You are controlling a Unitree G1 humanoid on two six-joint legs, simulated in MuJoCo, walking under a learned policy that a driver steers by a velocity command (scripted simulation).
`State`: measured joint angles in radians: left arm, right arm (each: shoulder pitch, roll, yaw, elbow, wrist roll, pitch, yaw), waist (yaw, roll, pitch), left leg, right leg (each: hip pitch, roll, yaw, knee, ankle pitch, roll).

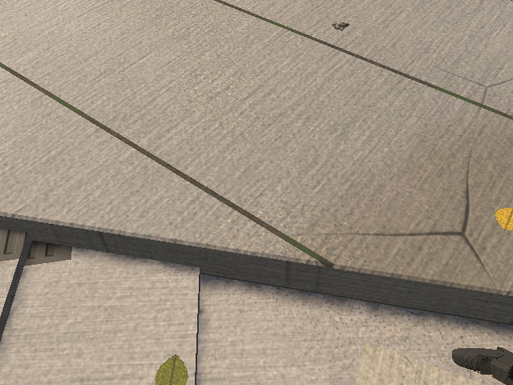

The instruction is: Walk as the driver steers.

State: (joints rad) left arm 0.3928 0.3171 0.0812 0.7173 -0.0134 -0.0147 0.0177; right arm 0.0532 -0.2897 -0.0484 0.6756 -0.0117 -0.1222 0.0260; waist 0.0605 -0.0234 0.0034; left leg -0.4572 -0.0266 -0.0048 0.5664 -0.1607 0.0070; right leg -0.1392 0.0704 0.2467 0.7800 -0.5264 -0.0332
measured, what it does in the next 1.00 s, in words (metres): walks ahead, turning right: right foot, then left foot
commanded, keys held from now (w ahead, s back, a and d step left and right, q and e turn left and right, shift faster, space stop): w+e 0.14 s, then w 0.50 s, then w+e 0.36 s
